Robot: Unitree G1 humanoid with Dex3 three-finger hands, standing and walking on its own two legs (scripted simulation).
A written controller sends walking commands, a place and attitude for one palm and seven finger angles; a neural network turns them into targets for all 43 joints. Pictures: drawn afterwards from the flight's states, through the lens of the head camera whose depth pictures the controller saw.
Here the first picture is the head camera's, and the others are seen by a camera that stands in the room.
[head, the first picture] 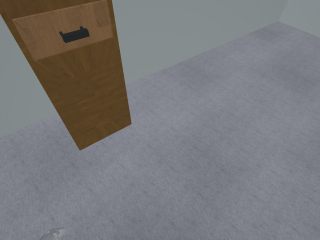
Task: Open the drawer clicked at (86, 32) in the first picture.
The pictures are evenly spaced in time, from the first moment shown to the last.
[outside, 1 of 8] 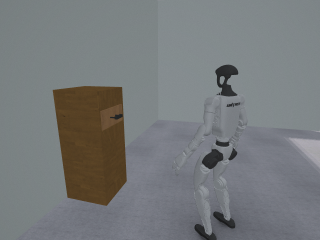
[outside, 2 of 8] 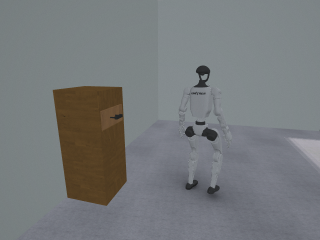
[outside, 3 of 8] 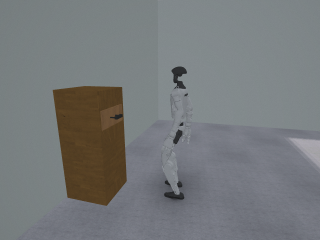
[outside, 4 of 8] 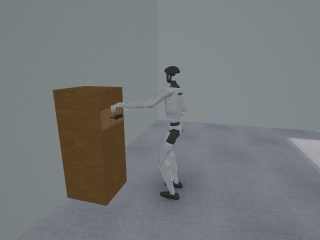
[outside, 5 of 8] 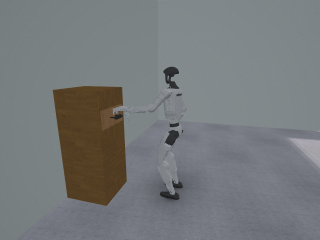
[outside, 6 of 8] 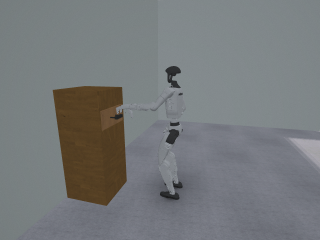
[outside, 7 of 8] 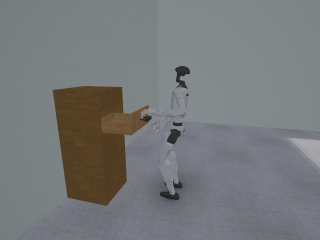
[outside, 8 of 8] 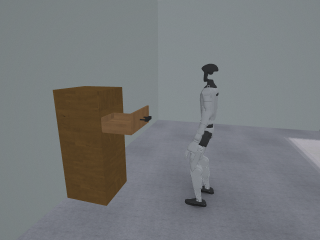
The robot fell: no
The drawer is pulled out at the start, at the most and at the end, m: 0.00 0.30 0.30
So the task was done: yes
